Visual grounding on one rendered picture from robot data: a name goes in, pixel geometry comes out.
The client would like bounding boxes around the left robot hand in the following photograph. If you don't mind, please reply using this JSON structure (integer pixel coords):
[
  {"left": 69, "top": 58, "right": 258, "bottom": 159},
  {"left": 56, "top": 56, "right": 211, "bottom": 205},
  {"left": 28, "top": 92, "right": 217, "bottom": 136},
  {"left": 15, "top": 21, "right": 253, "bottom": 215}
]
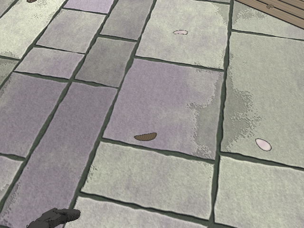
[{"left": 27, "top": 207, "right": 81, "bottom": 228}]

